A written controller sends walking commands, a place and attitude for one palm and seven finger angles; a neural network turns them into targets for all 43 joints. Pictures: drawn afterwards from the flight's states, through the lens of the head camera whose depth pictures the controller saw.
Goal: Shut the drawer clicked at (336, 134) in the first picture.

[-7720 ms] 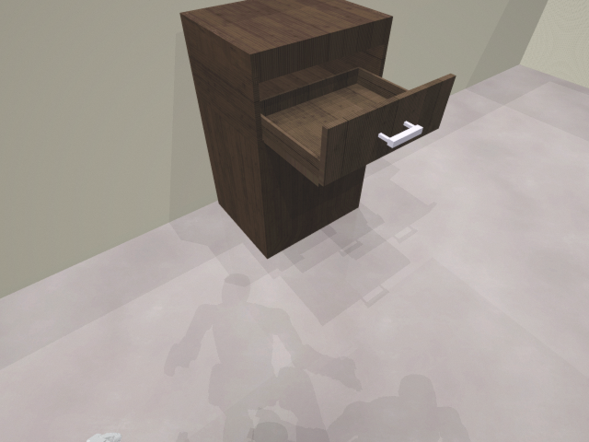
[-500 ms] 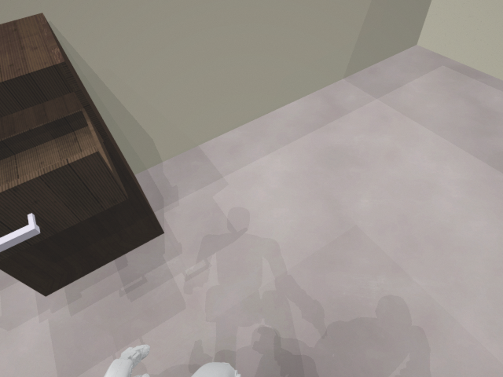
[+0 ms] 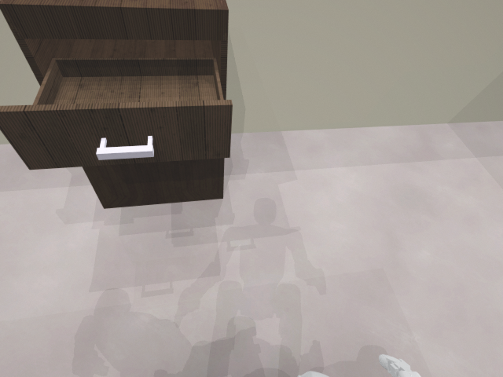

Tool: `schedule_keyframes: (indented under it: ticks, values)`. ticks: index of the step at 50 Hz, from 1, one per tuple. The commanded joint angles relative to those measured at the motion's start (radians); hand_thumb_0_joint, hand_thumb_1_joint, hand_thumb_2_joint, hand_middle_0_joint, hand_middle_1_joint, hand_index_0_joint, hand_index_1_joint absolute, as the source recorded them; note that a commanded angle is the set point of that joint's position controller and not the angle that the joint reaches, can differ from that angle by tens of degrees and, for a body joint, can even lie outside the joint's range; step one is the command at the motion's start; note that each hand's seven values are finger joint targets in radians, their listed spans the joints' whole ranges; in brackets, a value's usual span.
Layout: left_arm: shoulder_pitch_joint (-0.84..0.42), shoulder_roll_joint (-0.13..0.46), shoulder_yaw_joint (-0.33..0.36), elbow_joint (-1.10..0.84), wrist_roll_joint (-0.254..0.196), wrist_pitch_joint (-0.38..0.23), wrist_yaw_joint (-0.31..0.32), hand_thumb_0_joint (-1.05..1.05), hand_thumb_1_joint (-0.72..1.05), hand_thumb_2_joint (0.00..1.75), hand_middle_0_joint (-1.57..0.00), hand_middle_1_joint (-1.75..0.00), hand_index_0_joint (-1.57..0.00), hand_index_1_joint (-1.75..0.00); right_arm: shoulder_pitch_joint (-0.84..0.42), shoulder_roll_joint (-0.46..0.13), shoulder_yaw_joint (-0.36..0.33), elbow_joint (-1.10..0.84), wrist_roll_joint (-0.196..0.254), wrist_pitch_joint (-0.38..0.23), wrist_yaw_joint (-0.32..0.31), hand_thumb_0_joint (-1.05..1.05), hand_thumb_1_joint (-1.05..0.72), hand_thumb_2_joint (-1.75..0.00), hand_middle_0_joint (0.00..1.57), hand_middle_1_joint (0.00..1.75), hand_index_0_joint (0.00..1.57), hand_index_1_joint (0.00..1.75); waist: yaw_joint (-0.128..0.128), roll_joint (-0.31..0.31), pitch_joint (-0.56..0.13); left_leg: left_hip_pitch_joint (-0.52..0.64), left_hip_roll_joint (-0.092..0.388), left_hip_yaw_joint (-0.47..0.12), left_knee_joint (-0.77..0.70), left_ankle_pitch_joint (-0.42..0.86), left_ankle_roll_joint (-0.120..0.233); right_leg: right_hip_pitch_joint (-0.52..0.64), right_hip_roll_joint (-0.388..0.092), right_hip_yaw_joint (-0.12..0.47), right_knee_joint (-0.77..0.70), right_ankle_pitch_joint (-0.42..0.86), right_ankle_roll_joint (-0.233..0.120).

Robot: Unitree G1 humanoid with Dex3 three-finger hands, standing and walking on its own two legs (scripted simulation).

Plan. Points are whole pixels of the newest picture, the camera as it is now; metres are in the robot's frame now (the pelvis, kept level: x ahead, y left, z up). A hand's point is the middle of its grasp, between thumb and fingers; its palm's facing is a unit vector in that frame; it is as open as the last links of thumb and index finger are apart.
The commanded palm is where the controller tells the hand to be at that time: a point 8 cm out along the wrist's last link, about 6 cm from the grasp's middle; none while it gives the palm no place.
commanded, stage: turn to face it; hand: left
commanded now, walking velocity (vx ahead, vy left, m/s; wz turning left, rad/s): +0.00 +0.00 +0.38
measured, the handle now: (126, 146) +0.57 +0.35 -0.06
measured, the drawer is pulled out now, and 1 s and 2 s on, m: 0.30 0.30 0.30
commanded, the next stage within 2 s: take the last steps up to it in 0.40 s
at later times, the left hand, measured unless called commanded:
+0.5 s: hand out of the picture +0.07 +0.19 -0.14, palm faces +0.16 -0.95 -0.25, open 7.4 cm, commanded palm none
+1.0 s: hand out of the picture -0.13 +0.11 -0.15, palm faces +0.39 -0.91 -0.17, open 7.3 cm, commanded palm none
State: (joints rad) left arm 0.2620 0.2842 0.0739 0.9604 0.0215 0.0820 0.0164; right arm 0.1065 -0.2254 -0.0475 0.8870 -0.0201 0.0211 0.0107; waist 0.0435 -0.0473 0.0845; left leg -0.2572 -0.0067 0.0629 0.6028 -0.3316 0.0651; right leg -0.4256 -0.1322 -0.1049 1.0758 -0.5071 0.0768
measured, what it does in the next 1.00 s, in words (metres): steps on the spot: right foot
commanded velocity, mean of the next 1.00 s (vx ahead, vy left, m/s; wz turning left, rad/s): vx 0.16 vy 0.00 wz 0.15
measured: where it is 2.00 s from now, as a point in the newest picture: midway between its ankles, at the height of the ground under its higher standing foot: (224, 334)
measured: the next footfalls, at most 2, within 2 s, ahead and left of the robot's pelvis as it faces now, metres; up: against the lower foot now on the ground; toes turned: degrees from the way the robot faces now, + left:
right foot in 0.54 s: +0.03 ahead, -0.13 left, +0.00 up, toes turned +8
left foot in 1.06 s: +0.07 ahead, +0.15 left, +0.00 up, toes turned +20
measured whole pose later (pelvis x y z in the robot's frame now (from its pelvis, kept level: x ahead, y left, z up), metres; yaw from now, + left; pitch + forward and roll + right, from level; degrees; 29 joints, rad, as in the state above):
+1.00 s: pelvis +0.03 +0.00 +0.01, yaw +15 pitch +0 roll +0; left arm 0.51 0.12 0.03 1.14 0.03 -0.04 0.01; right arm 0.19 -0.21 -0.07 1.04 -0.03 0.01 0.02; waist 0.08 0.01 0.01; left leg -0.38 0.07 0.05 0.71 -0.30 -0.02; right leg -0.04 -0.05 -0.10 0.34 -0.29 0.01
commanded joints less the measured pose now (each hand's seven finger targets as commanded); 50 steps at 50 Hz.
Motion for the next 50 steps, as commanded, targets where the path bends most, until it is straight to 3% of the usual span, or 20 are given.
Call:
schedule_keyframes:
  ticks: [1, 4, 8, 16, 21, 24, 25, 26, 27, 28, 29, 30, 32, 34, 37, 41, 45, 48, 49, 50]
  values:
    - [-0.025, 0.064, 0.018, -0.088, -0.002, -0.041, -0.002, 0.00, 0.90, 0.90, -0.20, -0.30, -0.20, -0.30, 0.060, -0.183, -0.039, -0.035, 0.006, -0.015, -0.029, 0.00, -0.90, -0.90, 0.20, 0.30, 0.20, 0.30, -0.043, 0.181, -0.081, 0.144, 0.228, -0.233, -0.265, 0.642, 0.059, -0.137, 0.004, 0.082, 0.124, 0.140, 0.018]
    - [-0.013, 0.066, 0.015, -0.074, -0.002, -0.040, 0.002, 0.00, 0.90, 0.90, -0.20, -0.30, -0.20, -0.30, 0.089, -0.171, -0.035, -0.024, 0.011, -0.020, -0.031, 0.00, -0.90, -0.90, 0.20, 0.30, 0.20, 0.30, -0.041, 0.162, -0.106, 0.176, 0.215, -0.237, -0.280, 0.641, 0.057, -0.127, 0.012, 0.094, 0.091, 0.181, 0.028]
    - [-0.048, 0.056, 0.011, -0.082, -0.004, -0.039, 0.009, 0.00, 0.90, 0.90, -0.20, -0.30, -0.20, -0.30, 0.139, -0.159, -0.038, -0.005, 0.008, -0.019, -0.033, 0.00, -0.90, -0.90, 0.20, 0.30, 0.20, 0.30, -0.057, 0.148, -0.107, 0.210, 0.226, -0.292, -0.290, 0.595, 0.080, -0.135, 0.022, 0.106, 0.036, 0.173, 0.035]
    - [-0.137, 0.025, -0.001, -0.102, -0.012, -0.040, 0.015, 0.00, 0.90, 0.90, -0.20, -0.30, -0.20, -0.30, 0.200, -0.138, -0.036, 0.037, -0.001, -0.015, -0.040, 0.00, -0.90, -0.90, 0.20, 0.30, 0.20, 0.30, -0.081, 0.160, -0.076, 0.160, 0.244, -0.413, -0.306, 0.480, 0.128, -0.063, 0.053, 0.117, -0.138, 0.082, 0.010]
    - [-0.108, -0.005, -0.009, -0.093, -0.017, -0.049, 0.018, 0.00, 0.90, 0.90, -0.20, -0.30, -0.20, -0.30, 0.192, -0.137, -0.036, 0.057, -0.006, -0.008, -0.039, 0.00, -0.90, -0.90, 0.20, 0.30, 0.20, 0.30, -0.065, 0.158, -0.092, 0.069, 0.218, -0.452, -0.293, 0.422, 0.124, 0.095, 0.101, 0.101, -0.337, 0.081, -0.022]
    - [-0.040, -0.001, -0.009, -0.069, -0.020, -0.064, 0.025, 0.00, 0.90, 0.90, -0.20, -0.30, -0.20, -0.30, 0.176, -0.124, -0.036, 0.070, 0.004, -0.008, -0.035, 0.00, -0.90, -0.90, 0.20, 0.30, 0.20, 0.30, -0.030, 0.141, -0.125, 0.003, 0.171, -0.430, -0.224, 0.416, 0.081, 0.263, 0.109, 0.093, -0.582, 0.245, -0.033]
    - [-0.008, 0.009, -0.008, -0.056, -0.019, -0.075, 0.030, 0.00, 0.90, 0.90, -0.20, -0.30, -0.20, -0.30, 0.181, -0.098, -0.031, 0.074, 0.010, -0.011, -0.032, 0.00, -0.90, -0.90, 0.20, 0.30, 0.20, 0.30, -0.019, 0.098, -0.154, -0.036, 0.129, -0.390, -0.175, 0.352, 0.037, 0.364, 0.074, 0.117, -0.721, 0.331, -0.039]
    - [0.010, 0.054, -0.001, -0.040, -0.011, -0.088, 0.034, 0.00, 0.90, 0.90, -0.20, -0.30, -0.20, -0.30, 0.203, -0.044, -0.023, 0.077, 0.019, -0.016, -0.027, 0.00, -0.90, -0.90, 0.20, 0.30, 0.20, 0.30, -0.025, -0.043, -0.175, -0.161, 0.046, -0.288, -0.068, 0.134, -0.024, 0.489, -0.073, 0.267, -0.796, 0.303, -0.079]
    - [0.031, 0.115, 0.010, -0.040, -0.004, -0.090, 0.032, 0.00, 0.90, 0.90, -0.20, -0.30, -0.20, -0.30, 0.185, -0.016, -0.016, 0.056, 0.015, -0.013, -0.028, 0.00, -0.90, -0.90, 0.20, 0.30, 0.20, 0.30, -0.009, -0.206, -0.121, -0.271, -0.062, -0.142, 0.088, -0.141, -0.077, 0.447, -0.264, 0.468, -0.862, 0.248, -0.182]
    - [0.028, 0.126, 0.008, -0.052, -0.005, -0.083, 0.026, 0.00, 0.90, 0.90, -0.20, -0.30, -0.20, -0.30, 0.175, -0.066, -0.038, 0.054, 0.001, 0.001, -0.024, 0.00, -0.90, -0.90, 0.20, 0.30, 0.20, 0.30, 0.000, -0.131, -0.075, -0.264, -0.042, -0.145, 0.268, -0.215, -0.075, 0.301, -0.316, 0.491, -0.921, 0.043, -0.247]
    - [-0.005, 0.088, 0.014, -0.055, -0.005, -0.083, 0.029, 0.00, 0.90, 0.90, -0.20, -0.30, -0.20, -0.30, 0.171, -0.075, -0.047, 0.055, -0.009, 0.012, -0.017, 0.00, -0.90, -0.90, 0.20, 0.30, 0.20, 0.30, -0.022, -0.122, -0.027, -0.318, -0.012, -0.157, 0.365, -0.169, -0.071, 0.274, -0.278, 0.477, -0.955, -0.060, -0.251]
    - [-0.021, 0.071, 0.011, -0.050, -0.007, -0.090, 0.026, 0.00, 0.90, 0.90, -0.20, -0.30, -0.20, -0.30, 0.174, -0.076, -0.047, 0.075, -0.013, 0.014, -0.010, 0.00, -0.90, -0.90, 0.20, 0.30, 0.20, 0.30, -0.034, -0.116, 0.020, -0.338, 0.007, -0.147, 0.423, -0.113, -0.071, 0.246, -0.235, 0.449, -0.967, -0.094, -0.225]
    - [-0.004, 0.017, -0.008, -0.030, -0.009, -0.114, 0.016, 0.00, 0.90, 0.90, -0.20, -0.30, -0.20, -0.30, 0.206, -0.051, -0.047, 0.102, -0.015, 0.009, 0.003, 0.00, -0.90, -0.90, 0.20, 0.30, 0.20, 0.30, -0.056, -0.065, 0.056, -0.331, 0.029, -0.116, 0.486, 0.014, -0.080, 0.223, -0.158, 0.312, -0.952, -0.001, -0.177]
    - [0.054, -0.005, -0.013, -0.004, -0.008, -0.130, 0.012, 0.00, 0.90, 0.90, -0.20, -0.30, -0.20, -0.30, 0.213, -0.033, -0.047, 0.111, -0.013, 0.001, 0.009, 0.00, -0.90, -0.90, 0.20, 0.30, 0.20, 0.30, -0.047, -0.059, 0.046, -0.344, 0.040, -0.098, 0.498, 0.084, -0.088, 0.263, -0.124, 0.252, -0.948, 0.077, -0.160]
    - [0.134, -0.023, -0.016, 0.029, -0.004, -0.143, 0.010, 0.00, 0.90, 0.90, -0.20, -0.30, -0.20, -0.30, 0.175, -0.026, -0.043, 0.102, -0.014, -0.005, 0.009, 0.00, -0.90, -0.90, 0.20, 0.30, 0.20, 0.30, -0.025, -0.096, 0.041, -0.366, 0.067, -0.085, 0.459, 0.121, -0.102, 0.311, -0.125, 0.244, -0.952, 0.112, -0.167]
    - [0.213, -0.017, -0.018, 0.070, 0.003, -0.151, 0.007, 0.00, 0.90, 0.90, -0.20, -0.30, -0.20, -0.30, 0.087, -0.026, -0.037, 0.080, -0.011, -0.013, 0.011, 0.00, -0.90, -0.90, 0.20, 0.30, 0.20, 0.30, 0.000, -0.097, 0.066, -0.380, 0.096, -0.061, 0.365, 0.106, -0.107, 0.331, -0.148, 0.261, -0.956, 0.139, -0.197]
    - [0.254, 0.004, -0.014, 0.105, 0.010, -0.151, 0.005, 0.00, 0.90, 0.90, -0.20, -0.30, -0.20, -0.30, 0.002, -0.004, -0.024, 0.059, -0.004, -0.028, 0.015, 0.00, -0.90, -0.90, 0.20, 0.30, 0.20, 0.30, 0.020, -0.103, 0.064, -0.305, 0.089, -0.016, 0.185, 0.034, -0.096, 0.331, -0.166, 0.253, -0.939, 0.207, -0.228]
    - [0.259, 0.014, -0.010, 0.129, 0.010, -0.145, 0.003, 0.00, 0.90, 0.90, -0.20, -0.30, -0.20, -0.30, -0.007, 0.019, -0.012, 0.057, 0.002, -0.046, 0.014, 0.00, -0.90, -0.90, 0.20, 0.30, 0.20, 0.30, 0.019, -0.135, 0.049, -0.177, 0.060, 0.024, 0.055, 0.014, -0.079, 0.296, -0.151, 0.211, -0.882, 0.293, -0.221]
    - [0.258, 0.010, -0.012, 0.136, 0.008, -0.142, 0.002, 0.00, 0.90, 0.90, -0.20, -0.30, -0.20, -0.30, 0.007, 0.021, -0.011, 0.065, 0.003, -0.052, 0.012, 0.00, -0.90, -0.90, 0.20, 0.30, 0.20, 0.30, 0.008, -0.137, 0.037, -0.095, 0.042, 0.040, 0.004, 0.029, -0.073, 0.258, -0.139, 0.203, -0.857, 0.299, -0.213]
    - [0.238, 0.007, -0.009, 0.137, 0.005, -0.139, 0.003, 0.00, 0.90, 0.90, -0.20, -0.30, -0.20, -0.30, 0.056, 0.018, -0.011, 0.080, 0.003, -0.059, 0.007, 0.00, -0.90, -0.90, 0.20, 0.30, 0.20, 0.30, -0.020, -0.122, 0.020, 0.008, 0.033, 0.050, -0.074, 0.080, -0.070, 0.218, -0.119, 0.175, -0.810, 0.302, -0.197]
